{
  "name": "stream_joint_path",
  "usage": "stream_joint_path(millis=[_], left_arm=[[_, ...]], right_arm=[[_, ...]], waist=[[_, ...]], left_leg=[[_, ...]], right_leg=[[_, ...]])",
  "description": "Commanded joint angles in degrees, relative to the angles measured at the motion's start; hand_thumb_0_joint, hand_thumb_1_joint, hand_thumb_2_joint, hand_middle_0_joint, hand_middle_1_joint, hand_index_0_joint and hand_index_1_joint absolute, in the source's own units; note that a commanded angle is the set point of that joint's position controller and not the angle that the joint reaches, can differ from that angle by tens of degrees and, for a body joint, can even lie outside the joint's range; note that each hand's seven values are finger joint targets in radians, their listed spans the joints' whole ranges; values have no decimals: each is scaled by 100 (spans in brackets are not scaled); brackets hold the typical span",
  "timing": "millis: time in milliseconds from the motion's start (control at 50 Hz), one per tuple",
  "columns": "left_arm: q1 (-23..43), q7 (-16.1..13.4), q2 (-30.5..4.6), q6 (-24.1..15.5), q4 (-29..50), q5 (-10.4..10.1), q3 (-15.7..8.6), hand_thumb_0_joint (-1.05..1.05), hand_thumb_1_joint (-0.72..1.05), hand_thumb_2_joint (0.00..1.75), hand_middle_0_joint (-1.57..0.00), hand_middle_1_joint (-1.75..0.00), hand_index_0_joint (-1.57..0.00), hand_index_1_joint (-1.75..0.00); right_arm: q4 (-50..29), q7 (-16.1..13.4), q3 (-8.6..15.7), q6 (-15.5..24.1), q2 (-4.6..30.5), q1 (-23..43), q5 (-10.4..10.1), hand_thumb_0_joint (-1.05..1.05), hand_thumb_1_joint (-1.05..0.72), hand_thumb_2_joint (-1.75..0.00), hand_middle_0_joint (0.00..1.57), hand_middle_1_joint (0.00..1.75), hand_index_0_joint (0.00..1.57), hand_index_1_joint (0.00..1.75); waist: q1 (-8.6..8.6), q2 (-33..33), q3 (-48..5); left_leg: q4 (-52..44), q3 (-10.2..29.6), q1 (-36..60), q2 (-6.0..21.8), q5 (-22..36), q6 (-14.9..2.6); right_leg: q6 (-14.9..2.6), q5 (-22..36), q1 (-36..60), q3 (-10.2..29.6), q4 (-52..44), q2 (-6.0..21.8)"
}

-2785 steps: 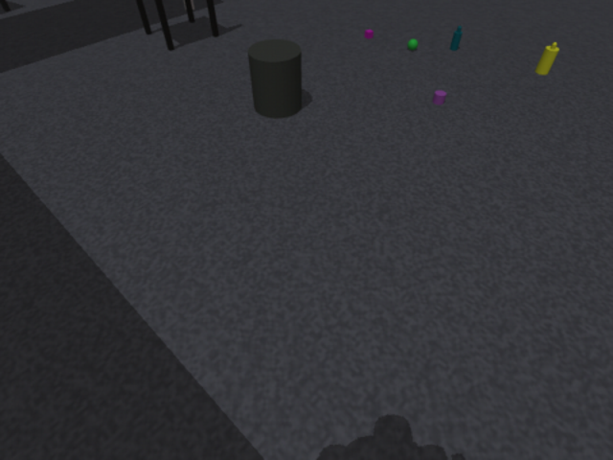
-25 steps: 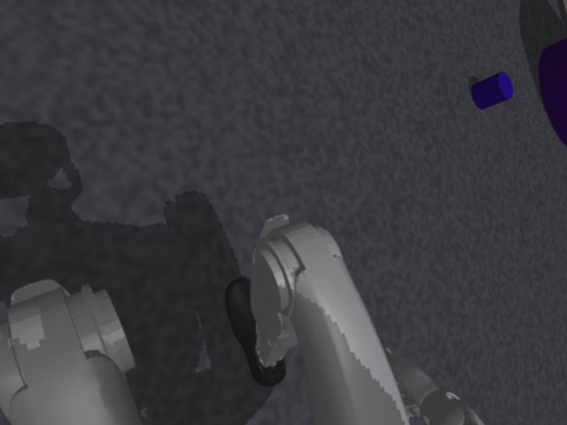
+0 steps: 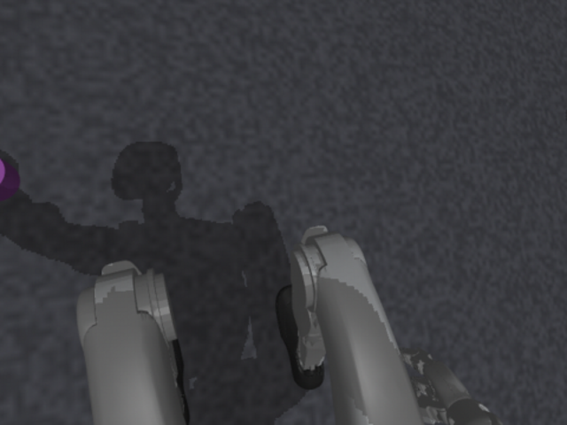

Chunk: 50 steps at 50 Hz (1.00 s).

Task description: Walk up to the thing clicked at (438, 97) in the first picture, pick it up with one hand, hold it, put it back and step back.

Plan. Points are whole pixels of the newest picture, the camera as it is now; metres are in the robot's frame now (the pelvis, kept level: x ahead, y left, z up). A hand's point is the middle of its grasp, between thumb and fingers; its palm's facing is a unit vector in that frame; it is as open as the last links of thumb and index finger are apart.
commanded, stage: withdraw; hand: left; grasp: from above
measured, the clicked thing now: out of the picture +0.47 +0.40 -0.32
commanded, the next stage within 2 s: home in 0.22 s
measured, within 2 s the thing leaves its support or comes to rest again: neither
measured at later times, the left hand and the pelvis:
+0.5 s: hand out of the picture +0.47 +0.41 -0.14, palm faces -0.36 -0.09 -0.93, open 13.4 cm; pelvis +0.00 -0.01 -0.03, yaw +0 degrees
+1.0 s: hand out of the picture +0.31 +0.34 +0.04, palm faces -0.14 -0.75 -0.65, open 9.1 cm; pelvis +0.01 -0.01 +0.14, yaw +7 degrees
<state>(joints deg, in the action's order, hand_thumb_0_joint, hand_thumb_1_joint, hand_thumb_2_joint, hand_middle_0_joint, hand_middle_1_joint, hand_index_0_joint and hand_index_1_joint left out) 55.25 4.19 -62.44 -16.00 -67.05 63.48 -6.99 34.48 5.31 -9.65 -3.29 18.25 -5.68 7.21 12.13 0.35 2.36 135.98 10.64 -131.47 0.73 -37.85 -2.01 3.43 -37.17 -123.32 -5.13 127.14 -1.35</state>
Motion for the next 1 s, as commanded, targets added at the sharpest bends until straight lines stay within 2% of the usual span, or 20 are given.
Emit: stream_joint_path(millis=[0,60,140,160,200,260,300,320,360,400,520,540,600,640,660,760,800,840,900,980], left_arm=[[1351,103,-1479,-641,1059,-298,-411,0,-53,99,-8,-101,-8,-101],[1476,-172,-1543,-1079,1003,-118,-551,0,-55,100,-8,-101,-8,-101],[1806,-956,-1439,-1347,589,279,-524,0,-55,100,-7,-102,-7,-101],[1866,-1206,-1580,-1313,469,450,-650,0,-54,100,-8,-101,-8,-101],[2097,-1666,-1683,-1201,211,769,-665,0,-53,98,-9,-101,-9,-101],[2377,-2088,-1899,-972,-80,1110,-673,0,-50,96,-11,-99,-11,-99],[2556,-2236,-2132,-752,-222,1252,-741,0,-48,96,-12,-98,-12,-98],[2592,-2276,-2226,-640,-263,1289,-743,0,-40,88,-20,-90,-20,-90],[2634,-2257,-2254,-430,-286,1206,-734,0,-27,84,-23,-74,-21,-74],[2374,-2082,-2064,-223,-399,976,-679,0,-21,81,-22,-58,-20,-60],[1152,-1015,-1581,313,219,-84,-756,0,-5,87,-23,-57,-21,-59],[987,-781,-1425,377,679,-338,-752,0,2,88,-23,-56,-21,-58],[639,-165,-1349,534,2487,-1387,-1082,0,21,75,-19,-39,-18,-39],[-249,117,-1018,663,3482,-2115,-1208,0,36,68,-17,-29,-16,-29],[-739,204,-873,741,3686,-2400,-1281,0,42,66,-16,-25,-16,-25],[-1432,164,-187,1034,4499,-3282,-1469,0,60,74,-17,-26,-17,-26],[-2177,102,674,1198,4146,-3575,-1140,0,67,77,-18,-27,-18,-27],[-2530,59,1095,1357,4254,-3786,-910,0,66,77,-18,-27,-18,-27],[-2998,59,1514,1669,4655,-4142,-626,0,66,80,-18,-29,-18,-29],[-3301,-58,1782,1995,5597,-4929,-641,0,79,84,-19,-29,-19,-29]], right_arm=[[27,-238,540,-158,1524,-1112,-3,0,-91,-90,20,30,20,30],[67,-263,419,-189,1410,-986,36,0,-91,-90,20,30,20,30],[96,-201,288,-242,1414,-786,126,0,-91,-90,20,30,20,30],[98,-175,290,-272,1457,-801,140,0,-91,-90,20,30,20,30],[94,-106,276,-316,1509,-841,170,0,-91,-90,20,30,20,30],[99,-41,269,-271,1570,-895,166,0,-91,-90,20,30,20,30],[92,-21,278,-217,1598,-929,167,0,-91,-90,20,30,20,30],[71,-14,281,-192,1602,-969,145,0,-88,-90,20,30,20,30],[17,-11,319,-135,1588,-980,116,0,-88,-90,20,30,20,30],[-3,5,395,-57,1570,-1082,82,0,-89,-90,20,30,20,30],[-49,11,680,-46,1566,-1407,-32,0,-89,-90,20,30,20,30],[-118,-9,763,-64,1584,-1462,-62,0,-89,-90,20,30,20,30],[-182,-104,1005,-126,1566,-1579,-243,0,-89,-90,20,30,20,30],[-270,-167,1109,-135,1442,-1537,-380,0,-90,-90,20,30,20,30],[-254,-197,1138,-132,1396,-1445,-444,0,-90,-90,20,30,20,30],[-314,-302,1231,-111,1031,-1101,-673,0,-90,-90,20,30,20,30],[-300,-310,1231,-40,923,-944,-688,0,-90,-90,20,30,20,30],[-320,-338,1302,67,926,-839,-715,0,-90,-90,20,30,20,30],[-479,-366,1355,243,862,-718,-769,0,-90,-90,20,30,20,30],[-758,-495,1346,503,770,-475,-863,0,-90,-90,20,30,20,30]], waist=[[204,-1858,-3663],[187,-2000,-3810],[291,-2335,-3733],[238,-2412,-3766],[297,-2583,-3827],[329,-2642,-3821],[317,-2762,-3938],[307,-2789,-3972],[266,-2745,-4122],[252,-2573,-4105],[-55,-2237,-4522],[-72,-2268,-4782],[-469,-2678,-5969],[-628,-2613,-6162],[-674,-2463,-5899],[-741,-1948,-5322],[-681,-1642,-4599],[-674,-1544,-4216],[-638,-1397,-3931],[-630,-1257,-3981]], left_leg=[[-1477,-138,3302,54,982,127],[-1419,-260,3366,66,1146,125],[-1400,-243,3442,67,1076,144],[-1420,-236,3492,38,1085,152],[-1368,-343,3465,31,1059,124],[-1403,-386,3331,22,740,121],[-1378,-428,3238,9,624,103],[-1377,-444,3206,-2,574,96],[-1344,-499,3122,-8,448,67],[-1388,-488,2984,-17,349,43],[-1727,-512,3301,-28,736,58],[-1777,-508,3523,-32,901,89],[-2159,-517,4737,2,1820,138],[-2464,-495,5008,10,2008,124],[-2591,-453,4938,5,1957,107],[-3258,-298,5028,66,1431,43],[-3628,-256,4933,110,1079,42],[-4012,-245,5089,156,720,48],[-4485,-330,5279,163,288,44],[-5039,-376,5710,125,-155,40]], right_leg=[[-584,930,1244,-458,-1017,-173],[-542,1112,1326,-446,-911,-176],[-513,1058,976,-588,-683,-162],[-526,1022,883,-601,-644,-143],[-514,1003,853,-625,-618,-169],[-541,823,681,-646,-584,-173],[-530,781,692,-629,-570,-169],[-525,764,734,-605,-565,-156],[-511,704,820,-554,-615,-154],[-487,667,947,-528,-676,-142],[-502,861,1507,-481,-991,-111],[-541,939,1591,-474,-1032,-100],[-547,1517,2078,-312,-1256,-79],[-535,1637,2291,-211,-1458,-64],[-529,1618,2291,-176,-1559,-59],[-520,1207,2451,-72,-2186,-39],[-512,1010,2544,-94,-2441,-19],[-517,807,2693,-81,-2750,-2],[-500,607,3226,-39,-3285,15],[-444,355,4009,74,-3994,29]])
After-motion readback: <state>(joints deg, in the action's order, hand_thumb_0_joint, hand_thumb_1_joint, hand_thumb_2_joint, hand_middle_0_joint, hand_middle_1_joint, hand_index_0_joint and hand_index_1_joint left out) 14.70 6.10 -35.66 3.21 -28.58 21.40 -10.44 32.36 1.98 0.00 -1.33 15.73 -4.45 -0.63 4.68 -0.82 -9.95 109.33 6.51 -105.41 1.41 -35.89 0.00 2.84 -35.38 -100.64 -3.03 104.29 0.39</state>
